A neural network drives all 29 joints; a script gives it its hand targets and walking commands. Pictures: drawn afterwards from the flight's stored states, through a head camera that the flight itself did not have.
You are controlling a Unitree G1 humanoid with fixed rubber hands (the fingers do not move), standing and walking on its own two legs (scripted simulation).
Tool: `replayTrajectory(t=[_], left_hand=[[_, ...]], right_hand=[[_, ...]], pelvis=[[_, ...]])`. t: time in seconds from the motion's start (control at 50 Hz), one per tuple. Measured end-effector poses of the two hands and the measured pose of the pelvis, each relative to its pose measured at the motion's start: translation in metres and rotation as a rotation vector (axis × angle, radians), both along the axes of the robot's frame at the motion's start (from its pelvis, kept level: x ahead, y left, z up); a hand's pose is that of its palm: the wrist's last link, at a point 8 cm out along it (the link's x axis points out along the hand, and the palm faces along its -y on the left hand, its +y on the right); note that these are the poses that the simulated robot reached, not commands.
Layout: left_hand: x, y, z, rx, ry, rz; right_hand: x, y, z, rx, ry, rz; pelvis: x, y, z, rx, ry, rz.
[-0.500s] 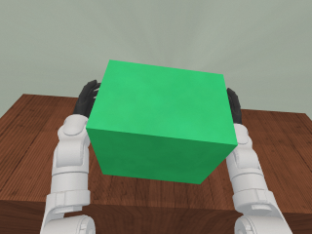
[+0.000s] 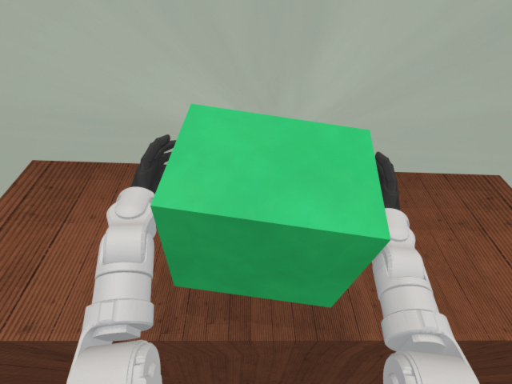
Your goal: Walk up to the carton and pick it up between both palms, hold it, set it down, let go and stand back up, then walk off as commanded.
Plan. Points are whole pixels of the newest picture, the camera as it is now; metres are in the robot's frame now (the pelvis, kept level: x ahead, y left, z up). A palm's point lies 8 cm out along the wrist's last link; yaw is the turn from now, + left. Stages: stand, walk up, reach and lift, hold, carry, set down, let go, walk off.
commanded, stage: set down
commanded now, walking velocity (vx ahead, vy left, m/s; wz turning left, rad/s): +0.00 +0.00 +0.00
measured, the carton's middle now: (265, 212) +0.36 -0.03 +0.11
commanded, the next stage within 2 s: none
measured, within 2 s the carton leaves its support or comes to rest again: neither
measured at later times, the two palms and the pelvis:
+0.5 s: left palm (159, 187) +0.41 +0.14 +0.13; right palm (381, 210) +0.35 -0.22 +0.12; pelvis +0.01 +0.00 +0.00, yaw -1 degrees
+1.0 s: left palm (172, 186) +0.43 +0.12 +0.11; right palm (381, 221) +0.34 -0.23 +0.09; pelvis +0.01 +0.00 +0.00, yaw -1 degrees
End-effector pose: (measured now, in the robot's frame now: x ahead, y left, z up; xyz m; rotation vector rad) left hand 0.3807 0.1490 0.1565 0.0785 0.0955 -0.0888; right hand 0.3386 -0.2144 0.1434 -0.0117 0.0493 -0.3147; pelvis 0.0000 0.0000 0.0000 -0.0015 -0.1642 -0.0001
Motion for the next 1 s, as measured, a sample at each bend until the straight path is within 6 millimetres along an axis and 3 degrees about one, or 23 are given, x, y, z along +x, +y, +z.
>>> replayTrajectory(t=[1.0], left_hand=[[0.05,-0.026,-0.048,0.016,0.13,-0.115]], right_hand=[[0.006,-0.018,-0.05,0.01,0.117,-0.114]], pelvis=[[0.011,0.003,0.001,-0.003,0.117,-0.021]])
